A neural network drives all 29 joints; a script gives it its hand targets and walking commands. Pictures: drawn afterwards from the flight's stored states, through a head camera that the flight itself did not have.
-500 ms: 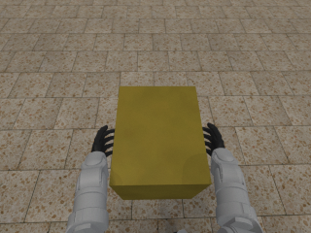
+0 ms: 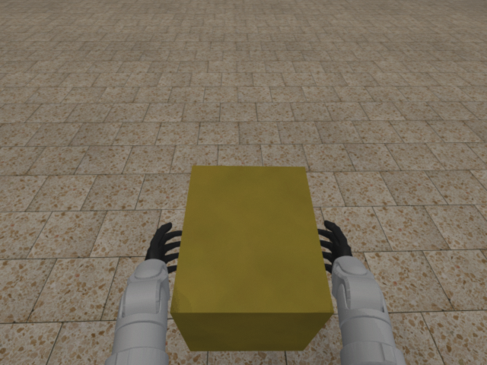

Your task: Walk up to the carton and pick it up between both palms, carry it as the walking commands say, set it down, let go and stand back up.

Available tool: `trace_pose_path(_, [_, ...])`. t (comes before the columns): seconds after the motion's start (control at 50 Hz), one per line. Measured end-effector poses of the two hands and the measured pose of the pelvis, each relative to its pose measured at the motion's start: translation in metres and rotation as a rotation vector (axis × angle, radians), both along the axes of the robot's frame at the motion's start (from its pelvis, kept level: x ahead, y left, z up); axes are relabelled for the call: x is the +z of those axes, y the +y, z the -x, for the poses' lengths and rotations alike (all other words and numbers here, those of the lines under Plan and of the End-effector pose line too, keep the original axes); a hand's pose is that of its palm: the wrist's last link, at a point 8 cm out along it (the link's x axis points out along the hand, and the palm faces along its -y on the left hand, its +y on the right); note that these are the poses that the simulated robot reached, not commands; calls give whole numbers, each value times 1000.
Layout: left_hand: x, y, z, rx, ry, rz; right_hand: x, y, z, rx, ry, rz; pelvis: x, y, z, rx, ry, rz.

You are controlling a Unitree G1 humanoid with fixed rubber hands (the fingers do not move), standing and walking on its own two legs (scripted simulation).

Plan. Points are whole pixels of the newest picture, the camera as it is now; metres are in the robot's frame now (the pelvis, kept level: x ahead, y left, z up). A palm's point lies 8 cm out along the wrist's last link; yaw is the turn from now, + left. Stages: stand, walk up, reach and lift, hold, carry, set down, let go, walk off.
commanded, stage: reach and lift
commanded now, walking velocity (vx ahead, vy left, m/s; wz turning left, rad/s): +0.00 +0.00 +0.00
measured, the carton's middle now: (247, 258) +0.36 -0.02 -0.05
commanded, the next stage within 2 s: hold in 1.18 s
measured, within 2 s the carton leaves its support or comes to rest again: neither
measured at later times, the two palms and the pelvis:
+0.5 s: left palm (147, 264) +0.29 +0.15 +0.06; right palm (344, 258) +0.29 -0.17 +0.06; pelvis +0.00 +0.00 +0.01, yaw +0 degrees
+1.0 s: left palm (145, 266) +0.29 +0.16 +0.05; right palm (340, 256) +0.29 -0.16 +0.05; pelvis +0.01 +0.00 +0.01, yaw +0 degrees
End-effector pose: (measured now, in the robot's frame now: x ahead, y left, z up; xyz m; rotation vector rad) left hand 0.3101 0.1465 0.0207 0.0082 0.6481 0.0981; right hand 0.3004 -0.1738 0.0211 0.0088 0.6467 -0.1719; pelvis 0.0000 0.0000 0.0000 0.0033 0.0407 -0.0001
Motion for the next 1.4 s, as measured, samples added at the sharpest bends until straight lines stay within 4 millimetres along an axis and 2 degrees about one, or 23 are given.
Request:
trace_pose_path(0.4, [36, 3, 14, 3, -17, 0, 35, 3, 13, -5, -17, -11, 5, -1, -4, 1, -141, 1])
trace_pose_path(0.9, [32, 10, 18, 33, 3, -10, 31, 10, 5, 36, 3, -6, 6, -3, -11, -1, -141, 1])
trace_pose_path(1.4, [33, 10, 26, 37, -1, -8, 32, 10, 14, 39, 0, -2, 6, -4, -5, 1, -150, 1])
